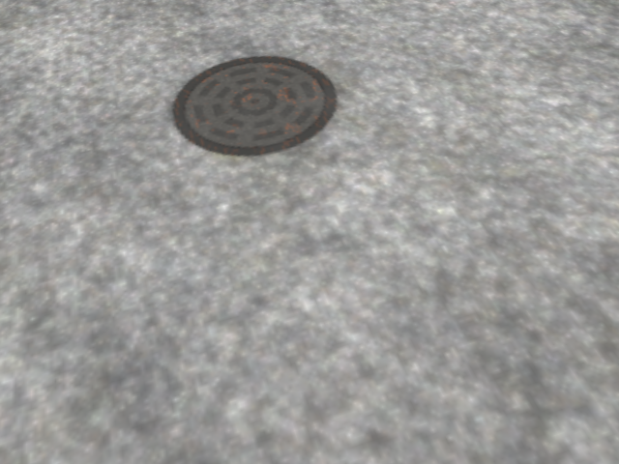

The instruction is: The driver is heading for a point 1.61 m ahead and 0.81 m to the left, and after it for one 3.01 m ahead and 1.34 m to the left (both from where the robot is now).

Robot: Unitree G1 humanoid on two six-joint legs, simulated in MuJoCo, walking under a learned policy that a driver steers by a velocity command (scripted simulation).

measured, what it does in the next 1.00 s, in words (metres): walks ahead, turning left: left foot, then right foot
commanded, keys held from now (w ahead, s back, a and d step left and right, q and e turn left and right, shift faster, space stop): w+q+shift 0.98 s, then w+e+shift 0.02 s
